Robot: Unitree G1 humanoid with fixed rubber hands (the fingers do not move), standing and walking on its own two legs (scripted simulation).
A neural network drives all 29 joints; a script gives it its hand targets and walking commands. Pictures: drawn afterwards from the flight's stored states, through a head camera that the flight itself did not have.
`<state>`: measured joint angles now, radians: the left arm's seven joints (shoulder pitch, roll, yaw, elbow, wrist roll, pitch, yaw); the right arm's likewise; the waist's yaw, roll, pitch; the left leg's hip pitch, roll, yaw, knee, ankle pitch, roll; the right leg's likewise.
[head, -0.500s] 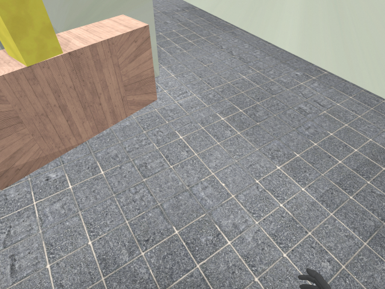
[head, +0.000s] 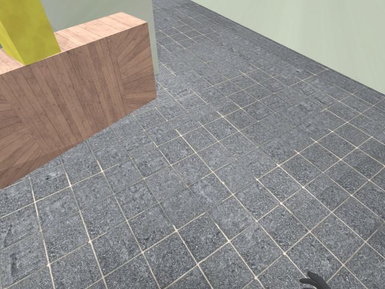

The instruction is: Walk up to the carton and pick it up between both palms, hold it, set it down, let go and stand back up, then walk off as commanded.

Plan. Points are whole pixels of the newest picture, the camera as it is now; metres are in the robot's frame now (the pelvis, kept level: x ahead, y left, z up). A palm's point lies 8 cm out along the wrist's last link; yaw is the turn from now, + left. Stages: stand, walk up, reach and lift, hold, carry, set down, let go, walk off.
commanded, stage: stand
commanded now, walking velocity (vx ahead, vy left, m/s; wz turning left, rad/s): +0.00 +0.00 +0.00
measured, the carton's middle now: (19, 24) +1.27 +0.87 +0.02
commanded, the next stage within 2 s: none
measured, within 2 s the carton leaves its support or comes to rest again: neither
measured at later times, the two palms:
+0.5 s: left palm out of the picture +0.06 +0.28 -0.11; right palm out of the picture +0.10 -0.28 -0.10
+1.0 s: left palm out of the picture +0.06 +0.28 -0.11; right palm out of the picture +0.09 -0.28 -0.10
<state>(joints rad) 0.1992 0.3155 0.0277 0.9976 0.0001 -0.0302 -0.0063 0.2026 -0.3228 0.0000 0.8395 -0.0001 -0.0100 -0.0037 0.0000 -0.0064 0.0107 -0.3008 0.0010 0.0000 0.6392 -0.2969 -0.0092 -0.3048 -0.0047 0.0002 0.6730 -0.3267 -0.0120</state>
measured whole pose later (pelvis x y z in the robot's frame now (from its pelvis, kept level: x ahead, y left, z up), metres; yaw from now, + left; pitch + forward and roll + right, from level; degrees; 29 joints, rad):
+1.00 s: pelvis -0.01 +0.00 +0.00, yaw +0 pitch -2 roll +1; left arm 0.20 0.32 0.02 1.02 0.00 -0.03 -0.01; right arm 0.20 -0.32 0.00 0.86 0.00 -0.01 0.00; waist 0.00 -0.01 0.01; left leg -0.30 0.00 0.00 0.60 -0.26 -0.01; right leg -0.30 0.00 0.00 0.63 -0.29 -0.01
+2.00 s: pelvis +0.00 +0.00 +0.01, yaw +0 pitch -1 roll +1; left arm 0.20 0.32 0.02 1.03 0.00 -0.03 -0.01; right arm 0.20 -0.32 0.00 0.86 0.00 -0.01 0.00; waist 0.00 -0.01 0.01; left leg -0.30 0.00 0.00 0.58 -0.26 -0.01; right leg -0.30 -0.01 0.00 0.62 -0.29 -0.01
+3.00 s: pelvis +0.11 +0.11 +0.00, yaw +11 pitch +2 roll +0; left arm 0.20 0.46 0.08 0.81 0.00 -0.08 -0.03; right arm 0.21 -0.40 0.00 0.86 -0.01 -0.01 0.07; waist 0.00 -0.08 0.03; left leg -0.27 -0.04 0.00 0.59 -0.37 0.05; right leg -0.47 -0.03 -0.08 0.94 -0.47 -0.01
